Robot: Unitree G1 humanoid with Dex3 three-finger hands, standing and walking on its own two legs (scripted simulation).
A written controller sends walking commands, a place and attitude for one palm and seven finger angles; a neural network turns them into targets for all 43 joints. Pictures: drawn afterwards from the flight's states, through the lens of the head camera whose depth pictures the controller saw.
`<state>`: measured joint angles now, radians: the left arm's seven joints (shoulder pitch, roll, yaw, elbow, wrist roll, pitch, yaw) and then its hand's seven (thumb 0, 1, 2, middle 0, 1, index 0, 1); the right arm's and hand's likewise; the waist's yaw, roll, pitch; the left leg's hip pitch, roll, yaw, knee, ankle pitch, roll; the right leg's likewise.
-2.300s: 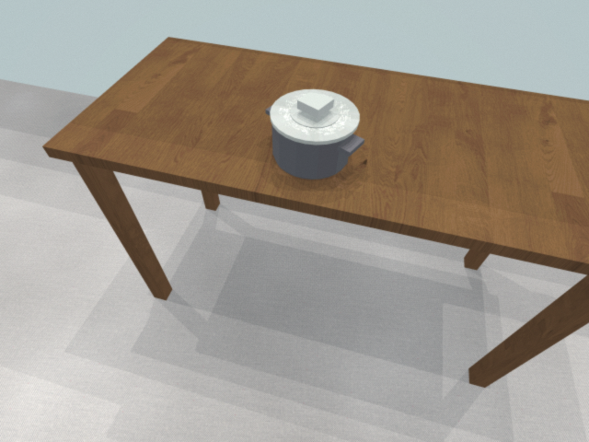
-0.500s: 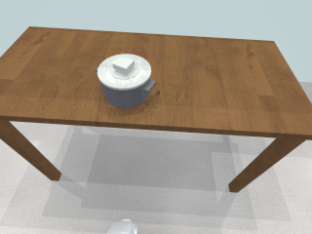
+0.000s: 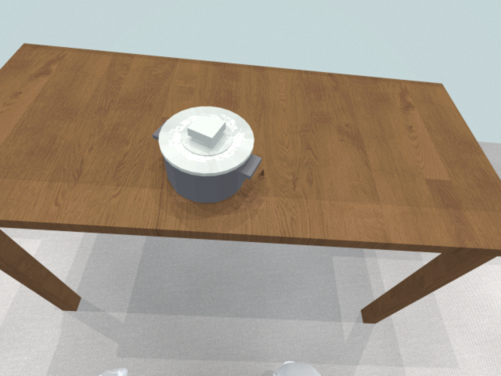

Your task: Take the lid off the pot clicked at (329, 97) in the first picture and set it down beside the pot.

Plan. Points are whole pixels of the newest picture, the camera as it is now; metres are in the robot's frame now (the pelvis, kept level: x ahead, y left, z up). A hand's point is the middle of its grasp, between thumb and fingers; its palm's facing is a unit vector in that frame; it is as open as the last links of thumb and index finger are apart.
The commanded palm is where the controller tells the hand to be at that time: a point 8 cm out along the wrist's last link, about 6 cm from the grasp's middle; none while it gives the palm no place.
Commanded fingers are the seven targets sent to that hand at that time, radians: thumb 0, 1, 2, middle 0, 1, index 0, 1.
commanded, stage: come to a stop and stand still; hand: left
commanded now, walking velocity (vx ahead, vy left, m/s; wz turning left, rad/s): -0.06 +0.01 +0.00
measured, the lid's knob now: (207, 128) +0.51 +0.10 +0.08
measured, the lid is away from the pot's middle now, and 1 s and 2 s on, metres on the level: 0.00 0.00 0.00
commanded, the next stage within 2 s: look again from close up in 0.54 s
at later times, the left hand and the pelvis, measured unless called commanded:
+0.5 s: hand out of the picture +0.03 +0.13 -0.18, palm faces +0.04 -0.98 -0.19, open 7.3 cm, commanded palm none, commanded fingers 0.00 0.90 0.90 -0.20 -0.30 -0.20 -0.30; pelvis +0.00 -0.05 +0.00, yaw +0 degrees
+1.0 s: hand out of the picture +0.00 +0.16 -0.18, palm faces +0.03 -0.97 -0.24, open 7.4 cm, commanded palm none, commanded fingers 0.00 0.90 0.90 -0.20 -0.30 -0.20 -0.30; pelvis -0.02 -0.02 -0.01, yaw +1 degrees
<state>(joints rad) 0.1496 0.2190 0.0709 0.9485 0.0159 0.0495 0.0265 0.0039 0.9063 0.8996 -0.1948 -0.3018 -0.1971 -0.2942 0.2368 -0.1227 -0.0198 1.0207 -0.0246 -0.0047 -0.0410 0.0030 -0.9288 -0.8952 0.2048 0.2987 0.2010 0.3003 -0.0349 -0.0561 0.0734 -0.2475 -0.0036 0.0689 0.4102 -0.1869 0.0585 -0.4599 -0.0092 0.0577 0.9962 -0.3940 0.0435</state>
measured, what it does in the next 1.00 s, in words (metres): steps on the spot: right foot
